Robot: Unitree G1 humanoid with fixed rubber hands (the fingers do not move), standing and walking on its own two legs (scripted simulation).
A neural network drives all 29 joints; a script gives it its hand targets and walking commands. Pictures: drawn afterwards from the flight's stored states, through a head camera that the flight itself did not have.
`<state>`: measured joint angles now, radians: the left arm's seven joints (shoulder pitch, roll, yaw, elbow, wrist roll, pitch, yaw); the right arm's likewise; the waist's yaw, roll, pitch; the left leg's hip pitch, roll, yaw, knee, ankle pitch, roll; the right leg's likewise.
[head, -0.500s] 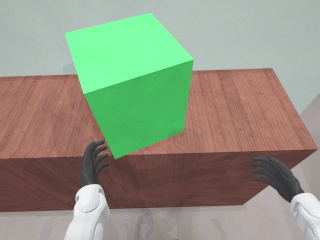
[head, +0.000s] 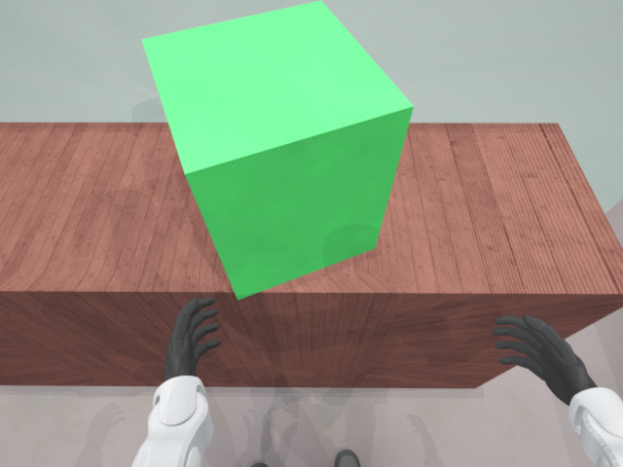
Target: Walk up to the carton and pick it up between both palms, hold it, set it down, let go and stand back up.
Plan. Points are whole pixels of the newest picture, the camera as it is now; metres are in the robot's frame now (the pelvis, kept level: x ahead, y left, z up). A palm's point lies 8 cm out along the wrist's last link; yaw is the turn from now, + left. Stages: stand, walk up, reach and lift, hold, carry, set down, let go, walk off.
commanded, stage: set down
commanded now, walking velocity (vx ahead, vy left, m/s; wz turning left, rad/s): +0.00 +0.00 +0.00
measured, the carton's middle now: (276, 160) +0.51 +0.08 +0.07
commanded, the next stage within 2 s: let go in 0.76 s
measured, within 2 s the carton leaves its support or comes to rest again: neither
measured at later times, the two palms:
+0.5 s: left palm (168, 390) +0.22 +0.20 -0.05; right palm (531, 400) +0.23 -0.26 -0.05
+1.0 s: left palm (152, 404) +0.21 +0.23 -0.08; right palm (505, 420) +0.21 -0.23 -0.07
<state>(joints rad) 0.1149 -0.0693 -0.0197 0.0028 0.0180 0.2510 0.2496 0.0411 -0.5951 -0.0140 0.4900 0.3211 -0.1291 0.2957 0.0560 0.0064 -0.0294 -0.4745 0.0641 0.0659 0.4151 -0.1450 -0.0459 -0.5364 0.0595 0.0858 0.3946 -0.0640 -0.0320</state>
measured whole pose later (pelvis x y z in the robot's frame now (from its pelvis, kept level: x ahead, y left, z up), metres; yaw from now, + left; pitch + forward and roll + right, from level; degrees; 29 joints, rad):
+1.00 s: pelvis +0.03 +0.02 +0.00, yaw +0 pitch +10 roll +0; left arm 0.12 0.11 0.02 0.43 0.02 0.09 0.08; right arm 0.17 -0.32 -0.01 0.56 0.09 -0.23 0.07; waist 0.03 -0.01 0.06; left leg -0.38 0.05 0.07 0.40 -0.19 -0.03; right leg -0.44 0.04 0.09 0.38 -0.11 -0.01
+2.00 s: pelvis +0.05 +0.02 -0.01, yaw +0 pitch +4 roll +1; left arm 0.12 0.27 0.04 1.03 0.02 -0.03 0.02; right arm 0.33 -0.31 -0.01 0.85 -0.05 -0.06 0.03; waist -0.01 -0.04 -0.25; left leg -0.30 0.05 0.07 0.54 -0.32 -0.03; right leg -0.38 0.04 0.08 0.57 -0.26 -0.01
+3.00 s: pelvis +0.03 +0.02 +0.00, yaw +0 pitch +3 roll +0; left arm 0.12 0.29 0.04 1.09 0.02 -0.03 0.02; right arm 0.34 -0.31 -0.01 0.87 -0.02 -0.05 0.01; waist -0.01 -0.04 -0.17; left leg -0.30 0.05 0.07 0.54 -0.29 -0.02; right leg -0.36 0.04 0.08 0.53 -0.21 -0.01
